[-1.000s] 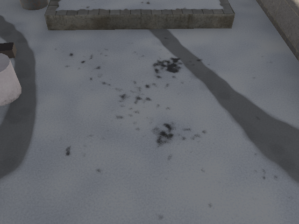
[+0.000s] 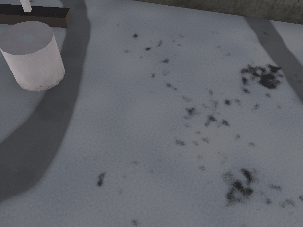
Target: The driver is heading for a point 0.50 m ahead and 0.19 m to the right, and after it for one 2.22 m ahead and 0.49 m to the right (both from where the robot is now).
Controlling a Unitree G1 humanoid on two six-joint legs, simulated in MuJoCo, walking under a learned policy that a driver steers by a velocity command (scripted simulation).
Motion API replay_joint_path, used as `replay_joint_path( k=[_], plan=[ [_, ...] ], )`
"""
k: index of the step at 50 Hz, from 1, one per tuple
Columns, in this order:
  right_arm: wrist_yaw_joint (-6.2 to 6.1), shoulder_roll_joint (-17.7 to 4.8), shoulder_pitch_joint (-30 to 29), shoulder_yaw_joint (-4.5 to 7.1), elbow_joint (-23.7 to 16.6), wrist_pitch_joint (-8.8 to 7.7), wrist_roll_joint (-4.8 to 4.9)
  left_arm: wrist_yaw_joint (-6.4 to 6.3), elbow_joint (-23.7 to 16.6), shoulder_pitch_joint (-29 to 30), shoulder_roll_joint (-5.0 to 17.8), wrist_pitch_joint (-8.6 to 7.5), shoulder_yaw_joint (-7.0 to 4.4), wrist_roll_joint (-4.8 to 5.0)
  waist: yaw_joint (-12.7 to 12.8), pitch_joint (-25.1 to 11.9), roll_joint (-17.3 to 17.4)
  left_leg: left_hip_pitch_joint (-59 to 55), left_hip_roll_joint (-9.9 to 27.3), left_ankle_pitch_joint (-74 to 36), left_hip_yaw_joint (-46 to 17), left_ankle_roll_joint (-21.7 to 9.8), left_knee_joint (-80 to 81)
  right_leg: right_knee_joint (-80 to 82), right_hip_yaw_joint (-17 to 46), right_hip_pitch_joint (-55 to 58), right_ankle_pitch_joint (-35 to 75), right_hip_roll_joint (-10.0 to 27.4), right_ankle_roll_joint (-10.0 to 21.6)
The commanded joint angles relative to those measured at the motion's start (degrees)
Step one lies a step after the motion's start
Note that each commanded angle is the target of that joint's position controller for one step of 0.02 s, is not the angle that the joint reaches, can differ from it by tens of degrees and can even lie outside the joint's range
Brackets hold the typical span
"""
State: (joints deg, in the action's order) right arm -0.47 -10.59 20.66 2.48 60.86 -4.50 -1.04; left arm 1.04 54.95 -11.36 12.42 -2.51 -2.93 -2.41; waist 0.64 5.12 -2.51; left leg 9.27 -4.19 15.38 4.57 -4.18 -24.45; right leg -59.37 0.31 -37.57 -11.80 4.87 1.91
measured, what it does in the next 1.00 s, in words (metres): walks ahead, turning right: right foot, then left foot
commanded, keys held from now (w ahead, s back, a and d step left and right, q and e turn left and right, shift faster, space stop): w+e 1.00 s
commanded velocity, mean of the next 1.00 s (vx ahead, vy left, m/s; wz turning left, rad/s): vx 0.50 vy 0.00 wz -0.47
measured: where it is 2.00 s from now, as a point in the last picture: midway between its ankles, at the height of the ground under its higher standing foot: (229, 127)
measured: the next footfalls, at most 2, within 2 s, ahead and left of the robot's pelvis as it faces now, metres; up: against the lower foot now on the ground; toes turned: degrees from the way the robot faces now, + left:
right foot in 0.20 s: +0.27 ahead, -0.11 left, +0.00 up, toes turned -8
left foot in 0.76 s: +0.61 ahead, -0.04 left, +0.00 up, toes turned -27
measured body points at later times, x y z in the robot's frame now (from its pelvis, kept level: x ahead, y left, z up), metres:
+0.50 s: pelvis +0.26 -0.07 +0.01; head +0.29 -0.10 +0.46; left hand +0.32 +0.19 -0.12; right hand +0.34 -0.35 -0.12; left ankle +0.42 +0.09 -0.66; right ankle +0.23 -0.11 -0.74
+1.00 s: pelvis +0.54 -0.10 +0.01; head +0.57 -0.11 +0.46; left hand +0.77 +0.08 -0.12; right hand +0.46 -0.37 -0.11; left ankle +0.58 -0.02 -0.74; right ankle +0.48 -0.22 -0.65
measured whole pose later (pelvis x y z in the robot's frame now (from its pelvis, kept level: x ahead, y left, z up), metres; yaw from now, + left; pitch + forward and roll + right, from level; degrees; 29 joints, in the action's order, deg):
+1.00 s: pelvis +0.54 -0.10 +0.01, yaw -32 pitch +1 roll +1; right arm -0.4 -14.1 16.2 2.4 48.1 -4.9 -1.1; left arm 2.2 46.8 -13.6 17.6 -0.4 -4.3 -1.7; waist -0.2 2.2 -3.1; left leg 8.5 -1.7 11.1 6.4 -2.8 -18.7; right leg -63.8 2.5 -32.3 -15.8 0.7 3.7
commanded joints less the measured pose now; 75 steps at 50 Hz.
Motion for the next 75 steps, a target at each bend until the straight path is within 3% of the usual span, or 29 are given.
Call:
replay_joint_path(
  k=[1,7,10,11,12,13,14,16,21,32,35,37,38,39,40,41,42,44,52,55,59,61,63,64,65,66,67,69,75],
  plan=[
    [0.45,-5.18,-3.75,0.52,-4.20,-1.90,0.58,0.91,-2.18,-2.33,-1.22,-0.75,0.99,1.26,2.58,-2.91,9.31,8.03,13.90,-32.29,-5.89,-6.77,12.32,15.97,-1.62,13.99,12.85,-1.01,0.65],
    [-0.36,-8.10,4.42,0.95,-1.72,-0.85,-0.52,1.26,-6.37,8.60,2.22,-0.15,0.18,0.61,-0.37,1.37,4.45,-7.36,18.67,-29.18,-3.80,-5.26,10.61,23.22,-3.47,9.55,4.78,-3.19,5.56],
    [-0.48,-9.21,5.29,0.74,-2.19,0.03,-1.04,0.65,-1.52,-7.47,5.12,-1.26,-1.48,-0.04,6.09,-8.01,2.92,-4.76,15.09,-41.75,2.90,-2.47,-15.45,28.67,-3.59,30.88,0.00,-7.46,9.35],
    [-0.11,-7.06,6.22,0.10,-5.09,-0.10,-0.19,0.03,-1.03,-15.00,11.46,-1.58,-3.18,-0.80,7.53,-14.77,-4.86,9.67,11.02,-23.49,6.09,0.07,-35.81,31.73,17.23,44.97,-2.83,6.20,14.75],
    [0.73,-5.74,7.59,0.14,-6.41,-0.35,0.21,0.13,-0.69,-16.30,14.70,-0.66,-3.85,0.63,5.70,-19.42,-12.33,26.58,0.06,16.87,0.84,1.57,-51.14,41.55,43.71,54.58,-1.47,16.65,21.47],
    [0.67,-8.89,0.91,0.91,-7.56,-0.16,-0.99,0.11,-0.78,-12.43,12.77,0.07,-3.30,2.23,4.88,-12.90,-3.71,33.57,4.21,12.86,-6.18,0.74,-52.45,42.27,38.70,51.56,-6.83,13.67,18.96],
    [0.82,-8.80,-2.79,0.98,-9.14,-0.67,-0.49,-0.09,-1.76,-7.97,10.74,0.29,-2.78,2.12,3.36,-5.91,-1.83,34.14,6.59,7.29,-5.81,0.73,-49.31,43.16,31.15,43.03,-2.85,12.10,16.96],
    [0.53,-7.86,-2.53,1.02,-8.94,-0.30,-1.09,-0.37,-2.90,-3.48,7.93,-0.01,-2.13,2.12,-0.75,-2.17,0.57,26.94,9.12,3.33,-6.12,1.77,-41.35,44.66,22.22,31.86,11.37,6.90,13.55],
    [0.78,-6.32,-7.12,1.05,-11.37,2.55,-1.46,-0.87,-2.54,-7.16,9.23,-1.35,-2.52,2.81,-1.69,-4.30,0.21,24.67,8.50,-2.37,-4.97,5.35,-33.46,46.90,16.56,28.56,20.19,2.60,13.13],
    [1.85,-7.29,-28.69,0.03,-20.87,1.81,-0.58,-1.67,-2.22,-18.40,9.30,-0.62,-2.61,1.51,5.01,-1.53,-1.61,30.89,5.13,-12.45,-5.36,5.98,-13.52,43.27,21.55,38.93,24.74,1.81,10.89],
    [1.77,-8.81,-25.90,-0.05,-21.46,0.84,-0.15,-2.23,-3.45,-16.30,10.74,-0.65,-2.94,1.25,2.75,-1.88,-2.86,21.71,3.61,-9.55,-5.93,4.16,-6.83,40.00,23.49,37.89,29.11,2.33,9.03],
    [0.82,-11.15,-14.75,0.79,-18.51,0.01,-0.01,-1.82,-4.68,-12.79,11.86,-1.16,-3.11,1.38,-2.41,-6.81,-1.82,4.47,0.89,-7.39,-4.81,2.18,-2.19,30.09,22.27,33.78,38.62,-0.57,6.38],
    [-0.04,-13.53,-6.71,1.58,-17.17,-0.83,-0.58,-1.11,-5.26,-11.79,11.14,-1.84,-2.90,2.14,-6.50,-12.31,1.50,-8.65,5.61,-7.50,-8.89,0.14,-0.37,18.52,19.54,28.50,34.32,-4.00,4.95],
    [-1.22,-18.50,1.21,2.67,-17.39,-0.73,-1.93,-0.81,-7.50,-13.72,6.80,-2.42,-1.76,3.74,-8.01,-21.89,9.34,-23.64,20.91,3.10,-25.06,-3.19,0.74,2.02,13.63,18.46,13.39,-8.27,3.46],
    [-1.05,-20.72,-1.15,3.30,-17.68,0.28,-2.10,-1.05,-8.35,-19.65,6.00,-1.83,-1.66,4.09,-3.22,-24.71,19.85,-27.73,30.59,2.77,-48.19,-8.98,7.29,-8.79,8.40,5.76,-21.71,-14.42,3.03],
    [-0.74,-15.08,-5.19,2.58,-18.36,0.87,-1.08,-1.67,-6.71,-17.92,9.77,-0.80,-2.05,1.84,-1.43,-16.31,10.17,-19.42,28.64,10.45,-45.28,-8.34,7.62,-12.89,7.83,2.27,-16.03,-8.06,3.65],
    [-0.55,-10.38,-8.42,1.46,-19.00,0.87,-0.57,-1.07,-6.85,-13.35,9.50,-0.52,-2.08,1.19,-1.69,-8.85,4.17,-10.90,25.30,8.43,-35.54,-7.03,9.51,-11.28,6.93,2.96,-10.68,-6.32,3.35],
    [-0.50,-8.43,-8.74,0.74,-18.05,0.40,-0.82,-0.05,-7.85,-10.10,7.75,0.24,-1.95,0.59,-0.70,-4.02,5.85,-3.76,20.55,-4.47,-22.87,-4.87,12.18,-7.75,5.74,4.50,-7.28,-3.55,2.68],
    [0.29,-9.01,-2.10,1.14,-14.46,-1.65,0.01,2.50,-13.64,1.67,5.71,2.16,-0.82,0.60,-0.87,-2.93,7.59,-5.23,17.67,-24.92,-4.30,-4.56,15.65,-0.34,1.84,-3.11,3.55,-1.37,0.47],
    [0.80,-8.84,0.85,0.74,-12.51,-1.71,-0.12,2.82,-15.39,7.52,3.34,1.44,0.68,0.61,-2.21,-1.67,7.35,-3.01,15.40,-25.91,-1.08,-4.16,16.56,13.75,0.27,2.47,9.10,-2.91,0.60],
    [0.77,-11.34,5.20,0.93,-9.65,-0.93,0.46,2.33,-17.05,13.27,4.40,0.82,1.33,0.08,-3.01,-0.71,7.34,-7.94,17.50,-32.15,-3.36,-4.97,14.84,24.15,-4.43,7.19,6.52,-3.44,1.74],
    [0.63,-12.57,5.85,1.09,-8.69,-0.30,0.20,1.73,-16.66,11.78,5.26,0.18,1.18,-0.07,-1.72,-2.08,7.84,-11.09,18.22,-42.40,-4.12,-4.73,9.38,27.44,-4.65,11.40,1.80,-5.17,2.87],
    [0.57,-12.66,5.43,0.92,-8.22,0.24,0.69,0.65,-12.08,-1.59,7.69,-1.19,0.10,-0.87,4.58,-9.35,6.35,-7.73,15.31,-45.85,-2.30,-2.99,-6.25,34.05,-4.25,29.81,4.02,-6.79,4.99],
    [0.80,-10.21,4.68,0.11,-10.36,0.09,1.14,-0.32,-10.01,-11.17,11.94,-1.74,-1.13,-2.15,8.14,-16.70,1.84,3.49,12.70,-28.10,-1.14,-1.91,-20.64,34.41,6.13,45.47,0.53,3.85,7.36],
    [1.16,-2.44,9.66,-1.54,-12.87,0.18,2.38,-1.17,-10.34,-12.87,17.33,-1.53,-2.31,-2.46,5.45,-23.89,-11.17,23.76,3.78,14.78,1.15,0.23,-39.35,37.87,30.42,60.50,2.72,22.33,12.91],
    [0.15,-10.32,7.62,0.83,-11.42,1.12,1.16,-1.36,-10.64,-12.32,15.82,-0.85,-2.48,0.12,6.64,-22.71,-3.82,26.02,4.18,14.77,-6.15,-0.58,-45.36,40.23,32.47,53.82,2.69,21.74,13.55],
    [0.29,-10.31,4.43,1.30,-12.04,1.23,1.17,-1.31,-10.49,-7.46,11.59,-0.89,-1.22,0.67,3.86,-13.89,-2.48,27.16,6.67,9.99,-7.70,-1.04,-44.87,41.95,23.11,46.57,3.33,18.04,11.69],
    [0.82,-7.84,3.37,1.13,-11.14,1.84,0.68,-1.11,-10.40,-2.77,6.24,-1.82,0.10,0.99,0.90,-6.06,-2.83,24.38,9.16,4.64,-6.82,-0.34,-40.36,46.97,12.04,35.55,5.94,12.59,7.73],
    [2.83,-5.43,-1.55,1.66,-13.20,4.54,-0.67,-1.64,-7.92,-5.03,6.40,-4.17,-0.39,1.68,-1.98,-2.56,-1.94,27.60,10.36,-5.12,-5.88,1.76,-38.47,52.35,-0.10,31.13,12.16,10.31,7.04]
  ],
)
